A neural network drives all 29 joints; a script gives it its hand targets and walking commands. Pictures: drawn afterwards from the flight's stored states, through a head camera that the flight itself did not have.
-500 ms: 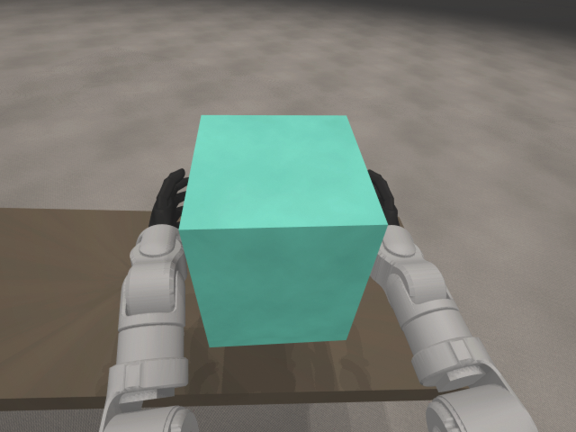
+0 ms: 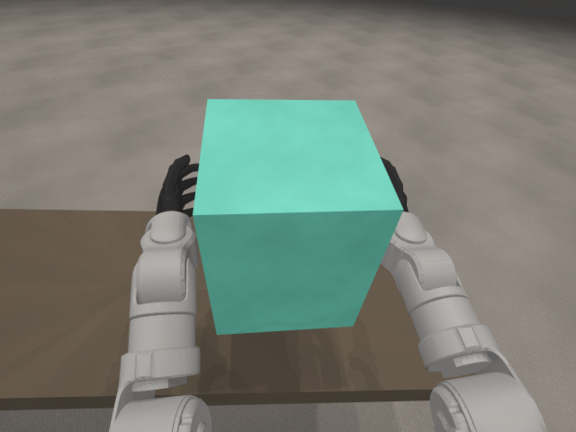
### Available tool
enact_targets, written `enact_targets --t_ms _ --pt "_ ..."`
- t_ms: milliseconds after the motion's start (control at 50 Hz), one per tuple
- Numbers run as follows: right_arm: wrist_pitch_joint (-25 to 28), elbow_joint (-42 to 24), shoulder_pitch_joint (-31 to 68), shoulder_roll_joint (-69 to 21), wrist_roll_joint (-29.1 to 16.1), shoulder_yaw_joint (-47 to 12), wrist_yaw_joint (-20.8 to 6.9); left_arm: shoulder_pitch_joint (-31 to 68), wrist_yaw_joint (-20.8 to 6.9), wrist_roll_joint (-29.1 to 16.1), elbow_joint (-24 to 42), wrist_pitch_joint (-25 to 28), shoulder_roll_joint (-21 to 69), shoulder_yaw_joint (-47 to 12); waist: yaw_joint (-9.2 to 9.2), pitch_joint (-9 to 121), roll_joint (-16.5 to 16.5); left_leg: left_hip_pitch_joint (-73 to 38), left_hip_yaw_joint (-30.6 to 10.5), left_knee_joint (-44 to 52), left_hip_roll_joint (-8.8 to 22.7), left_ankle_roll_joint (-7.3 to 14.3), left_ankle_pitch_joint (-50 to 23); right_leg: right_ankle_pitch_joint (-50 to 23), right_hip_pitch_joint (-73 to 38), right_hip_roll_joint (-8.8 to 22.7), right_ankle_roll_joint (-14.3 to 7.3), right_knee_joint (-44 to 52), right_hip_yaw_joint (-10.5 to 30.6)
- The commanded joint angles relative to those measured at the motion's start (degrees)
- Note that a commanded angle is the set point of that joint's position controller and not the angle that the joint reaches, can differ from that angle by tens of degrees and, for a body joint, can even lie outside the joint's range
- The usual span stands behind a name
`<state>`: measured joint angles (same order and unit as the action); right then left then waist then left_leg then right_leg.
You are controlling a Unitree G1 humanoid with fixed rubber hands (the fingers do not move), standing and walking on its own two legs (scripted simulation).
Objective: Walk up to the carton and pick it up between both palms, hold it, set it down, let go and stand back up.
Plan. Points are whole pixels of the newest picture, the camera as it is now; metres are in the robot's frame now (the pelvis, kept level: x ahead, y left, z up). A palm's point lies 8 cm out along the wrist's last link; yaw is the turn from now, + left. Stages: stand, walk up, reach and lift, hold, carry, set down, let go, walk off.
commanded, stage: hold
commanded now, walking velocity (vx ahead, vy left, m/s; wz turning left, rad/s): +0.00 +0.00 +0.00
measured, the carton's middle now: (284, 219) +0.37 +0.01 +0.16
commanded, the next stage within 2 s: none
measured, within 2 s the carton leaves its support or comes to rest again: neither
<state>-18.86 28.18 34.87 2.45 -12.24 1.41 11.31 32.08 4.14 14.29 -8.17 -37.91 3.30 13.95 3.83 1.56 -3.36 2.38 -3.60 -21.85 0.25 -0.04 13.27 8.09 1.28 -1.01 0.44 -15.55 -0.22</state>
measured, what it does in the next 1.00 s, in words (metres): stands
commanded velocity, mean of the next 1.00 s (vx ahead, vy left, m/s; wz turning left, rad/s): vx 0.00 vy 0.00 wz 0.00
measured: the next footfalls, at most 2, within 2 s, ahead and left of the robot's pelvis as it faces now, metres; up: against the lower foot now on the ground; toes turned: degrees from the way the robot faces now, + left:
none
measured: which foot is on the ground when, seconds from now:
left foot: down 0.00-1.00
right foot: down 0.00-1.00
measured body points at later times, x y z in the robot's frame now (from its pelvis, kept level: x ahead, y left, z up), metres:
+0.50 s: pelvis -0.02 +0.00 +0.00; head -0.07 +0.02 +0.44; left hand +0.35 +0.15 +0.20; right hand +0.35 -0.14 +0.18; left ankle -0.01 +0.12 -0.75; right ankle +0.01 -0.13 -0.75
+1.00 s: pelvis +0.00 -0.01 +0.00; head -0.06 +0.02 +0.44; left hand +0.36 +0.15 +0.19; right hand +0.37 -0.14 +0.18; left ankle -0.01 +0.12 -0.75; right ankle +0.01 -0.13 -0.75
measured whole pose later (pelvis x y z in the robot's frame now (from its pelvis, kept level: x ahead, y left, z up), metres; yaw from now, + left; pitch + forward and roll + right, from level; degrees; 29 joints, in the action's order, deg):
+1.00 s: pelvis +0.00 -0.01 +0.00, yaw +1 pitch -9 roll -1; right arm -22.8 29.6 36.9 2.6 -13.4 -0.6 13.0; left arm 33.0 0.3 16.8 -6.9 -42.6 2.5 15.7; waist 5.0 0.1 -2.6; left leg -0.7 -4.2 -21.8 0.2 -0.3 13.5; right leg 9.3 -1.7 -0.9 0.1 -16.4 -1.3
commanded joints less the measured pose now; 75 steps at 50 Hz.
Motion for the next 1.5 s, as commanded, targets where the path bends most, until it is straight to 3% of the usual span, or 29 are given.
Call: enact_targets --t_ms 0,60,140,200,220,260,300,320,380,440,500,560,680,760,780,820,840,880,920,940,1000,1040,1100,1160,1200,1300,1340,1380,1480 --pt "0.81 -20.71 46.31 -34.03 -6.79 -23.43 -4.3 40.43 -10.41 -7.81 13.42 0.94 33.52 -31.27 3.07 19.81 6.43 -7.16 2.08 0.2 -2.96 -3.47 -27.94 -21.52 -10.3 -2.57 2.02 -1.14 -2.41" --pt "0.01 -23.5 46.43 -34.26 -8.05 -25.28 -3.33 39.47 -11.64 -7.3 14.95 -0.61 31.65 -31.22 2.58 18.76 6.59 -6.42 2.61 -0.03 -3.43 -3.71 -28.28 -25.36 -11.59 -2.05 2.75 -1.5 -1.88" --pt "-1.1 -19.04 45.53 -33.58 -6.71 -22.15 -3.26 40.6 -13.24 -5.91 13.03 -1.08 29.06 -28.22 3.4 15.96 6.56 -4.65 2.61 2.51 -3.46 -2.81 -19.11 -19.05 -10.3 -0.89 2.71 -0.54 -1.95" --pt "-0.26 -25.41 47.57 -35.7 -8.58 -25.7 -3.34 41.44 -12.77 -8.05 19.15 -0.4 31.42 -31.53 2.17 21.42 7.45 -5.51 2.38 1.18 -3.2 -3.34 -25.31 -22.3 -11.6 -1.8 2.72 -1.99 -2.01" --pt "0.25 -29.8 50.53 -36.11 -8.76 -27.66 -3.23 41.99 -12.47 -8.74 19.05 -0.33 31.74 -31.85 1.83 25.4 5.47 -7.11 2.43 0.25 -3.2 -2.98 -27.03 -24.3 -12.75 -1.98 2.92 -2.19 -2.01" --pt "0.24 -29.69 50.2 -36.38 -8.83 -27.7 -3.2 42.79 -11.71 -9.42 18.84 0.12 32.37 -32.81 1.45 25.57 6.8 -8.44 1.91 -0.41 -2.86 -3.7 -28.69 -22.27 -10.61 -2.74 2.6 -1.97 -2.53" --pt "0.44 -29.99 51.19 -36.21 -7.76 -26.28 -3.77 44.9 -11.35 -10.16 17.21 0.45 31.85 -32.48 1.15 24.18 5.83 -6.17 2.0 0.63 -2.5 -3.23 -23.65 -15.5 -8.31 -2.63 2.23 -0.93 -2.23" --pt "0.21 -29.93 53.57 -36.57 -6.97 -26.47 -3.98 44.45 -11.39 -10.03 13.14 0.42 30.92 -30.65 0.18 22.94 2.83 -4.44 2.43 2.03 -2.69 -1.85 -17.68 -11.69 -7.38 -2.64 2.23 0.25 -2.06" --pt "0.12 -21.36 56.07 -34.74 -3.02 -20.99 -5.5 46.21 -11.76 -6.54 5.65 -0.22 29.63 -25.47 -0.71 14.52 1.73 1.73 2.59 5.86 -1.75 -0.25 -4.0 0.85 -4.59 -1.9 1.06 0.78 -2.68" --pt "0.48 -16.13 55.97 -34.18 -1.18 -18.33 -6.89 45.61 -12.28 -4.28 0.97 -0.61 28.16 -21.59 -1.38 12.12 0.35 5.13 3.76 8.12 -1.69 1.02 3.09 5.88 -5.35 -1.47 1.29 0.86 -2.77" --pt "2.04 -16.16 60.36 -34.69 -1.03 -16.54 -7.3 49.19 -12.26 -6.42 -0.67 0.14 30.83 -23.55 0.29 17.28 2.8 3.34 3.68 7.29 -1.64 0.47 1.11 4.22 -4.98 -1.38 1.09 0.36 -3.08" --pt "3.06 -18.41 62.04 -35.39 -2.14 -17.22 -7.11 48.48 -11.48 -7.81 -0.76 0.8 32.98 -24.93 0.06 24.06 3.88 -1.79 3.53 4.7 -1.91 -0.79 -7.73 -0.91 -5.89 -2.11 1.03 0.2 -3.39" --pt "3.07 -19.95 56.9 -35.28 -4.8 -19.86 -5.73 48.09 -9.64 -9.76 8.11 2.24 35.25 -29.96 1.55 30.95 7.9 -7.78 2.69 0.49 -2.52 -3.07 -22.37 -11.48 -8.05 -3.03 1.06 -0.71 -3.21" --pt "1.16 -13.78 51.69 -33.68 -4.32 -18.12 -5.38 46.39 -10.6 -6.74 7.03 0.86 32.49 -28.09 2.63 21.64 8.49 -4.49 3.11 2.3 -2.83 -2.92 -18.18 -10.26 -7.77 -2.22 1.48 -0.49 -3.1" --pt "0.7 -15.29 53.23 -34.21 -4.8 -19.44 -5.11 45.2 -11.0 -5.99 5.4 0.41 31.37 -26.41 1.42 19.41 6.71 -3.3 3.17 2.45 -3.14 -2.11 -16.92 -9.92 -7.97 -2.03 1.96 -0.05 -2.76" --pt "0.13 -13.83 50.15 -33.81 -5.71 -19.53 -4.81 44.54 -11.75 -5.16 7.99 -0.2 31.01 -26.39 2.13 16.59 7.32 -3.05 2.95 2.52 -2.98 -2.33 -18.55 -11.67 -9.16 -2.07 1.87 -0.24 -2.52" --pt "-0.34 -13.59 51.49 -33.14 -4.86 -19.16 -4.61 43.9 -12.09 -4.76 6.44 -0.56 30.05 -25.28 2.29 15.41 5.23 -3.5 3.3 2.96 -3.01 -2.0 -17.32 -11.53 -8.91 -1.69 2.48 -0.09 -2.88" --pt "0.08 -18.54 53.15 -35.44 -5.92 -21.52 -4.05 44.24 -12.43 -6.66 7.85 -0.29 31.15 -26.7 1.85 16.65 4.82 -3.94 3.53 2.27 -3.13 -1.82 -19.57 -15.07 -8.64 -1.73 2.84 -0.52 -2.78" --pt "0.53 -25.32 53.56 -37.16 -7.66 -24.73 -3.28 43.2 -12.41 -9.15 12.66 0.19 31.85 -29.42 2.13 22.85 2.95 -5.49 3.02 0.57 -3.62 -2.1 -25.73 -24.1 -12.02 -2.08 4.0 -1.8 -2.07" --pt "0.74 -29.13 53.16 -37.75 -8.83 -26.79 -2.82 41.65 -12.13 -9.85 14.97 0.28 33.1 -31.06 2.28 25.96 4.03 -6.98 2.82 -0.38 -3.52 -2.84 -30.11 -28.42 -13.81 -2.38 3.79 -2.52 -2.19" --pt "0.07 -32.87 51.61 -38.07 -10.49 -29.74 -2.3 40.8 -11.07 -10.73 18.9 0.16 33.88 -32.81 1.21 29.11 4.55 -10.54 1.93 -2.04 -3.07 -4.01 -36.63 -30.41 -12.45 -3.62 3.59 -2.75 -2.26" --pt "-1.2 -30.98 49.97 -35.92 -9.79 -28.65 -2.08 38.15 -11.51 -8.52 15.66 -0.81 31.67 -29.96 0.7 24.23 3.85 -8.77 2.08 -0.53 -3.04 -3.16 -31.1 -26.89 -11.27 -3.09 3.2 -1.72 -1.71" --pt "-2.3 -22.44 50.64 -32.69 -6.75 -22.93 -3.7 40.88 -12.36 -5.27 9.41 -2.12 28.98 -25.79 0.52 13.3 4.49 -2.98 2.12 3.67 -2.0 -2.14 -16.84 -7.76 -5.96 -2.71 1.71 0.65 -2.48" --pt "-1.87 -20.92 53.05 -33.02 -5.47 -21.58 -5.12 42.61 -12.78 -4.95 7.66 -2.34 28.78 -24.06 -0.54 13.23 2.02 0.91 3.42 5.94 -1.9 -0.66 -8.42 -1.89 -6.78 -2.39 1.55 0.98 -2.54" --pt "-0.86 -19.65 56.27 -34.11 -4.99 -20.45 -5.93 47.07 -12.32 -5.71 6.97 -1.67 30.26 -25.5 -0.26 13.59 4.53 1.97 3.07 6.3 -1.66 -1.17 -6.12 0.99 -5.12 -2.41 1.0 0.34 -2.89" --pt "1.39 -22.48 57.65 -36.09 -5.7 -20.77 -6.44 48.97 -10.49 -9.71 9.63 0.43 35.43 -30.18 0.51 26.33 6.96 -5.79 1.89 2.26 -0.97 -3.03 -18.42 -5.06 -5.72 -3.29 0.42 -0.53 -3.13" --pt "1.93 -22.76 57.64 -34.9 -5.42 -19.68 -6.73 50.36 -9.49 -11.09 9.76 0.95 37.06 -32.91 2.34 28.65 9.18 -7.75 1.41 1.68 -0.7 -4.32 -19.22 -3.63 -3.37 -3.28 0.32 -0.18 -3.82" --pt "1.64 -19.55 55.23 -33.77 -4.85 -18.17 -6.55 48.25 -9.0 -9.88 8.49 0.86 35.88 -31.38 2.25 26.83 9.84 -7.94 1.4 1.46 -0.82 -4.32 -20.12 -4.98 -3.72 -3.51 -0.04 0.14 -3.47" --pt "0.24 -16.7 52.23 -32.69 -4.09 -18.51 -5.5 43.67 -11.06 -5.75 6.13 -0.76 31.26 -26.56 2.02 19.91 6.21 -4.2 2.9 2.38 -2.59 -2.26 -18.14 -9.71 -8.61 -1.99 1.6 -0.31 -3.03"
